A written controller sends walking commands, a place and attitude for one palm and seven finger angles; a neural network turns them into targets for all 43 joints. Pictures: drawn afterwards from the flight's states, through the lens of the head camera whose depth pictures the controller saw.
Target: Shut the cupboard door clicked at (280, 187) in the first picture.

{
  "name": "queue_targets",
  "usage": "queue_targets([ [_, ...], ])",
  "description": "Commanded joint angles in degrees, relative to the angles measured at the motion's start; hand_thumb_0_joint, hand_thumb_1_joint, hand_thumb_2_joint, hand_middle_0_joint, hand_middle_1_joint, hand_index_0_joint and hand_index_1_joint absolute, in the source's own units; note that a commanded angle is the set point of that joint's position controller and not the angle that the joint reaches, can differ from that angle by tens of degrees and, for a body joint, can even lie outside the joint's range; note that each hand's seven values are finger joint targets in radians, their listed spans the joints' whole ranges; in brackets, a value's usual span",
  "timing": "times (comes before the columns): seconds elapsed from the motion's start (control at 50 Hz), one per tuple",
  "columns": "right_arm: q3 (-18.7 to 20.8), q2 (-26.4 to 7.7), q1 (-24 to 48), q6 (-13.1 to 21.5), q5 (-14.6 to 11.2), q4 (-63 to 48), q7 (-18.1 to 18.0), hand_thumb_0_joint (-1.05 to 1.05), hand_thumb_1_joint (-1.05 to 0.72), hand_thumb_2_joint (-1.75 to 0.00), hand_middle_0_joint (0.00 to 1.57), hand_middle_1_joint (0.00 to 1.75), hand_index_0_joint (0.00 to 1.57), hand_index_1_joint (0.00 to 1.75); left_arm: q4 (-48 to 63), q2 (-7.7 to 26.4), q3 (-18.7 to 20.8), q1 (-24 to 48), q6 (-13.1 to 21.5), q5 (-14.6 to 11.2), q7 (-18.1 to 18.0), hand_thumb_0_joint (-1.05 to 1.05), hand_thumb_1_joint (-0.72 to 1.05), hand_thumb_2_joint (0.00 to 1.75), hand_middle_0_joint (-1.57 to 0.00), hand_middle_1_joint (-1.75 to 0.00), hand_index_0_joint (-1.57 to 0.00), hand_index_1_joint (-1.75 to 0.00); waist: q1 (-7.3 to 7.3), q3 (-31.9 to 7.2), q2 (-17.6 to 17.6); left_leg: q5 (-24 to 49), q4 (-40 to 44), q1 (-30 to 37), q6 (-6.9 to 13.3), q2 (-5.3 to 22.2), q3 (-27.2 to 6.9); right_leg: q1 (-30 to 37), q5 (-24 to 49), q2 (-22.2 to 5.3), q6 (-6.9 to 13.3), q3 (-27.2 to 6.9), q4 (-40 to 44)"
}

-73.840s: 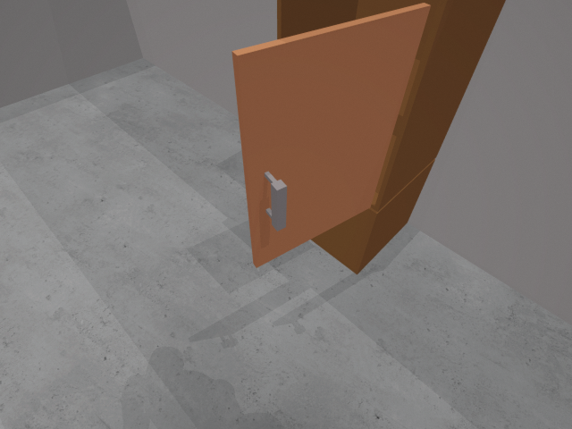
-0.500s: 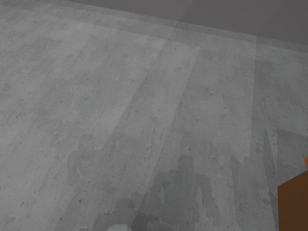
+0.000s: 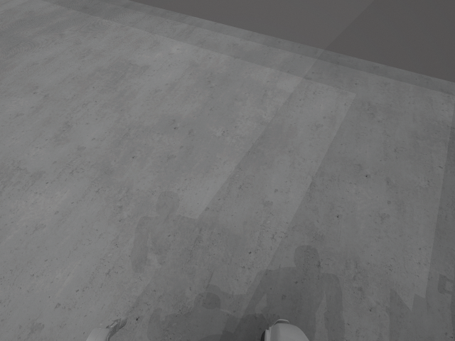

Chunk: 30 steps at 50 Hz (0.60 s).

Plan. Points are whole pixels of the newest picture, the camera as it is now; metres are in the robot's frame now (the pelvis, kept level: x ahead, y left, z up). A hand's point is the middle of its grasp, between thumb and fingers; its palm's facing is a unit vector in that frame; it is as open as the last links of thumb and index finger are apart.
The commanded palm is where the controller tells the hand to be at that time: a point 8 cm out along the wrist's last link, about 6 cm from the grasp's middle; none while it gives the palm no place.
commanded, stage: walk to a spot facing it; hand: left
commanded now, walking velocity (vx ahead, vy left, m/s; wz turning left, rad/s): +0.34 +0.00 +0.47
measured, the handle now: out of the picture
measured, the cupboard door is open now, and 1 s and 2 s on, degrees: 10 10 10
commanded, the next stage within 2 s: turn to face it in 0.46 s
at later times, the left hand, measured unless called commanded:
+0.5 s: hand out of the picture +0.10 +0.16 -0.17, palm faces +0.37 -0.91 -0.17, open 7.4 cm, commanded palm none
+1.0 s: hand (128, 275) +0.27 +0.24 -0.16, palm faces +0.24 -0.94 -0.22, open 7.4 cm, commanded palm none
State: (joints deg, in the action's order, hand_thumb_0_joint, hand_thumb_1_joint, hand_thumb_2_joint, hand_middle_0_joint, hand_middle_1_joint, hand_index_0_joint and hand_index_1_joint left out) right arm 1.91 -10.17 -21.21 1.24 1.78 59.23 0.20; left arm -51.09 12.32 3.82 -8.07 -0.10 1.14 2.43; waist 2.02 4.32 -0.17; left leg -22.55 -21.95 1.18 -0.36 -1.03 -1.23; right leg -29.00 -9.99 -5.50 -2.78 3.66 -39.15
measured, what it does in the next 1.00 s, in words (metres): walks ahead: right foot, then left foot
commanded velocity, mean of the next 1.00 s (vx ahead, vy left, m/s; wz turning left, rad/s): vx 0.07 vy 0.00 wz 0.03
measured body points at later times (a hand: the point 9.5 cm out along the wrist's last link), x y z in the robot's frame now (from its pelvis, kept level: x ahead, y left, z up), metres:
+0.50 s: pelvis +0.18 +0.00 +0.00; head +0.23 +0.03 +0.45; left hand +0.08 +0.21 -0.16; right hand +0.38 -0.19 -0.13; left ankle +0.25 +0.12 -0.70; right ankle +0.12 -0.12 -0.73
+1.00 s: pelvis +0.25 +0.03 +0.00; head +0.28 +0.03 +0.45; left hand +0.26 +0.29 -0.14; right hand +0.38 -0.18 -0.15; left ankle +0.25 +0.12 -0.73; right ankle +0.26 -0.08 -0.72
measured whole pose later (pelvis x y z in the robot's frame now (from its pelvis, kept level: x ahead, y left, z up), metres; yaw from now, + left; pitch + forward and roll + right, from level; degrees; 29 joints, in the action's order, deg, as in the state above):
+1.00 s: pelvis +0.25 +0.03 +0.00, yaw +11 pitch +0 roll +0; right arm 1.9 -11.0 -8.7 -1.6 1.6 54.7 -0.9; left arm -52.9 10.6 4.1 -12.4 -3.7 1.6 0.5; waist -0.4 3.3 -1.3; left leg -15.9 -32.2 -16.2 2.7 4.6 14.0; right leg -18.0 -19.2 -2.1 -1.9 4.1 -40.1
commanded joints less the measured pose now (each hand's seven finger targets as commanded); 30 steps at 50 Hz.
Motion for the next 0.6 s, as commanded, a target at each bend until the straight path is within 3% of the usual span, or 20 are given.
queue_targets([
  [0.0, 2.56, -8.7, 2.67, 1.79, -1.08, -4.19, -0.4, 0.0, -0.9, -0.9, 0.2, 0.3, 0.2, 0.3, -1.98, 11.68, 3.53, -20.58, 3.23, 1.02, -1.09, 0.0, 0.9, 0.9, -0.2, -0.3, -0.2, -0.3, -11.27, -9.26, 10.69, 8.33, -23.71, -25.78, 5.59, 2.66, -0.77, 38.59, -11.31, -6.12, 4.05, -9.77, 13.69],
  [0.02, 1.9, -4.82, -0.92, 1.95, -1.68, -5.55, -0.56, 0.0, -0.9, -0.9, 0.2, 0.3, 0.2, 0.3, -2.98, 16.81, 4.52, -25.08, 3.25, 1.09, -1.72, 0.0, 0.9, 0.9, -0.2, -0.3, -0.2, -0.3, -10.7, -14.93, 27.04, -11.83, -43.1, -33.31, 3.91, -5.1, 0.38, 42.32, -18.5, -21.26, 7.78, -33.5, 24.94],
  [0.04, 2.5, -6.57, 0.77, 1.26, -1.27, -6.02, -0.4, 0.0, -0.9, -0.9, 0.2, 0.3, 0.2, 0.3, -1.69, 15.04, 3.75, -20.36, 2.66, 0.29, -2.38, 0.0, 0.9, 0.9, -0.2, -0.3, -0.2, -0.3, -8.43, -8.48, 20.4, -9.88, -51.7, -36.41, 4.47, -0.9, -3.3, 34.54, -25.48, -22.28, 7.92, -36.08, 29.76],
  [0.06, 2.6, -6.39, 0.41, 1.17, -0.91, -5.05, -0.2, 0.0, -0.9, -0.9, 0.2, 0.3, 0.2, 0.3, -0.3, 11.72, 3.31, -13.96, 2.88, 0.46, -2.6, 0.0, 0.9, 0.9, -0.2, -0.3, -0.2, -0.3, -5.68, -5.64, 17.76, -2.7, -55.46, -37.43, 4.3, 1.88, -3.89, 28.67, -30.45, -20.96, 7.5, -32.34, 31.03],
  [0.08, 2.55, -5.84, 3.0, 1.04, -0.6, -4.81, -0.02, 0.0, -0.9, -0.9, 0.2, 0.3, 0.2, 0.3, 0.84, 9.17, 2.5, -9.94, 2.85, 0.6, -2.76, 0.0, 0.9, 0.9, -0.2, -0.3, -0.2, -0.3, -4.44, -3.27, 12.18, 2.15, -56.59, -36.61, 3.58, 3.66, -3.47, 21.97, -27.35, -19.46, 7.59, -26.69, 30.5],
  [0.1, 2.49, -5.19, 4.41, 0.49, -0.43, -4.48, 0.31, 0.0, -0.9, -0.9, 0.2, 0.3, 0.2, 0.3, 1.35, 6.57, 1.67, -7.3, 3.16, 0.55, -2.87, 0.0, 0.9, 0.9, -0.2, -0.3, -0.2, -0.3, -2.8, -2.01, 7.86, 5.47, -55.56, -34.43, 2.97, 5.22, -3.16, 17.07, -19.46, -17.22, 6.93, -17.53, 29.37],
  [0.12, 2.23, -4.16, 4.0, -0.09, -0.34, -4.16, 0.67, 0.0, -0.9, -0.9, 0.2, 0.3, 0.2, 0.3, 1.52, 4.74, 1.21, -6.13, 3.61, 0.55, -2.89, 0.0, 0.9, 0.9, -0.2, -0.3, -0.2, -0.3, -1.59, -1.98, 7.01, 7.22, -54.08, -32.69, 2.47, 5.79, -2.35, 15.0, -12.6, -15.57, 6.7, -10.56, 28.71],
  [0.16, 2.06, -2.7, 2.96, -0.89, -0.23, -3.58, 1.19, 0.0, -0.9, -0.9, 0.2, 0.3, 0.2, 0.3, 0.56, 3.33, 0.92, -8.11, 4.24, 0.64, -2.99, 0.0, 0.9, 0.9, -0.2, -0.3, -0.2, -0.3, -0.92, -3.39, 6.78, 9.36, -51.51, -33.27, 1.62, 5.37, -0.62, 16.76, -2.58, -13.39, 6.15, -2.68, 27.75],
  [0.22, 2.25, -2.12, 5.99, -1.64, -0.15, -5.04, 1.47, 0.0, -0.9, -0.9, 0.2, 0.3, 0.2, 0.3, -0.96, 2.09, 0.96, -10.71, 4.87, 0.57, -3.27, 0.0, 0.9, 0.9, -0.2, -0.3, -0.2, -0.3, -1.11, -2.45, 6.26, 10.55, -48.27, -38.3, 0.18, 6.15, 0.91, 20.8, 7.63, -14.03, 7.34, 1.94, 27.61],
  [0.28, 1.76, -1.85, 10.7, -1.78, -0.15, -7.24, 1.97, 0.0, -0.9, -0.9, 0.2, 0.3, 0.2, 0.3, -2.07, 3.13, 0.71, -13.1, 5.05, 0.47, -3.45, 0.0, 0.9, 0.9, -0.2, -0.3, -0.2, -0.3, -1.67, -1.74, 4.85, 10.31, -40.45, -41.23, -0.35, 6.7, 2.92, 25.97, 19.72, -14.41, 7.66, 6.24, 25.72],
  [0.32, 1.22, -1.92, 13.78, -1.89, -0.17, -8.65, 2.26, 0.0, -0.9, -0.9, 0.2, 0.3, 0.2, 0.3, -2.5, 3.67, 0.51, -13.99, 4.78, 0.42, -3.55, 0.0, 0.9, 0.9, -0.2, -0.3, -0.2, -0.3, -2.26, -1.32, 5.14, 10.33, -34.02, -40.82, -0.32, 6.34, 4.88, 28.3, 27.14, -14.2, 7.49, 8.76, 23.75],
  [0.4, 0.67, -2.94, 18.21, -1.73, -0.22, -11.24, 2.64, 0.0, -0.9, -0.9, 0.2, 0.3, 0.2, 0.3, -2.6, 6.48, 1.08, -14.66, 3.96, 0.53, -3.72, 0.0, 0.9, 0.9, -0.2, -0.3, -0.2, -0.3, -3.33, -1.59, 6.99, 8.2, -22.08, -36.88, 0.95, 5.09, 7.79, 32.01, 33.96, -16.24, 7.67, 10.4, 18.92],
  [0.44, 1.12, -4.61, 15.75, -1.41, -0.2, -11.54, 2.5, 0.0, -0.9, -0.9, 0.2, 0.3, 0.2, 0.3, -2.07, 8.5, 1.73, -13.13, 3.62, 0.62, -3.72, 0.0, 0.9, 0.9, -0.2, -0.3, -0.2, -0.3, -1.85, -3.63, 7.42, 6.3, -17.67, -30.25, 2.21, 3.72, 8.33, 31.89, 38.87, -17.85, 7.4, 10.7, 12.53],
  [0.46, 1.56, -6.07, 12.08, -1.27, -0.13, -11.03, 2.34, 0.0, -0.9, -0.9, 0.2, 0.3, 0.2, 0.3, -1.37, 9.64, 2.14, -11.79, 3.54, 0.43, -3.67, 0.0, 0.9, 0.9, -0.2, -0.3, -0.2, -0.3, 0.13, -6.08, 7.03, 8.1, -14.92, -24.77, 2.87, 1.83, 8.83, 31.25, 40.34, -17.45, 6.59, 12.39, 6.85],
  [0.48, 2.23, -8.18, 7.43, -1.19, 0.13, -9.82, 2.16, 0.0, -0.9, -0.9, 0.2, 0.3, 0.2, 0.3, -0.8, 10.11, 2.43, -11.2, 3.26, 0.06, -3.58, 0.0, 0.9, 0.9, -0.2, -0.3, -0.2, -0.3, 2.63, -8.66, 4.7, 13.75, -10.61, -15.44, 3.1, 0.48, 9.07, 26.87, 35.75, -15.88, 5.04, 13.97, -1.67],
  [0.5, 3.45, -12.58, 1.54, -0.88, 0.4, -8.89, 1.69, 0.0, -0.9, -0.9, 0.2, 0.3, 0.2, 0.3, 0.32, 9.46, 2.42, -11.12, 2.82, -0.37, -3.34, 0.0, 0.9, 0.9, -0.2, -0.3, -0.2, -0.3, 5.2, -14.04, -3.72, 29.32, -7.9, -2.53, 5.74, 5.93, 1.07, 17.11, 18.52, -11.45, 2.2, 14.65, -14.5],
  [0.52, 4.85, -19.4, -2.26, -0.5, 0.41, -8.62, 0.88, 0.0, -0.9, -0.9, 0.2, 0.3, 0.2, 0.3, 2.51, 5.62, 1.35, -11.73, 2.2, -1.15, -2.91, 0.0, 0.9, 0.9, -0.2, -0.3, -0.2, -0.3, 5.67, -18.35, -18.9, 56.48, -6.32, 8.5, 14.53, 23.2, -23.09, -1.66, -28.1, -0.85, -1.48, 10.92, -31.06],
  [0.54, 4.32, -20.27, -4.11, -1.09, -0.73, -7.81, -0.11, 0.0, -0.9, -0.9, 0.2, 0.3, 0.2, 0.3, 4.61, 7.21, 0.54, -6.95, 1.36, -0.63, -3.66, 0.0, 0.9, 0.9, -0.2, -0.3, -0.2, -0.3, 6.61, -19.9, -10.27, 58.36, -4.1, 7.64, 17.27, 25.88, -25.17, -3.29, -30.04, -0.02, -0.23, 0.94, -36.65],
  [0.56, 3.66, -18.72, -0.65, -1.11, -0.34, -8.82, -0.57, 0.0, -0.9, -0.9, 0.2, 0.3, 0.2, 0.3, 5.69, 5.21, 0.74, -6.55, 1.26, -0.52, -4.13, 0.0, 0.9, 0.9, -0.2, -0.3, -0.2, -0.3, 3.88, -13.28, -3.52, 49.08, -2.63, -0.38, 17.44, 26.39, -19.69, -2.77, -27.77, -1.86, 0.41, -0.22, -35.67],
  [0.58, 2.88, -15.95, 4.92, -0.55, -0.28, -10.54, -1.35, 0.0, -0.9, -0.9, 0.2, 0.3, 0.2, 0.3, 3.62, 2.91, 0.48, -8.87, 0.85, -0.31, -4.27, 0.0, 0.9, 0.9, -0.2, -0.3, -0.2, -0.3, 1.37, -13.83, -5.61, 41.26, -1.0, -3.23, 15.39, 23.84, -18.62, -3.82, -24.6, -1.96, -0.19, -1.2, -35.28],
])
